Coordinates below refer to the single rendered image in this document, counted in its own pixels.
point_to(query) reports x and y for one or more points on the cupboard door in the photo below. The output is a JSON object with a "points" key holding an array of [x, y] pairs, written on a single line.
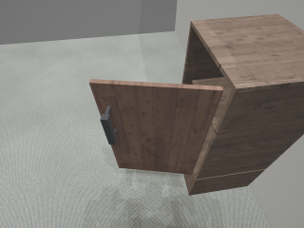
{"points": [[161, 127]]}

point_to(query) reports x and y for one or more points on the handle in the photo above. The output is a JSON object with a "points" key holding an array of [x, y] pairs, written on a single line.
{"points": [[109, 130]]}

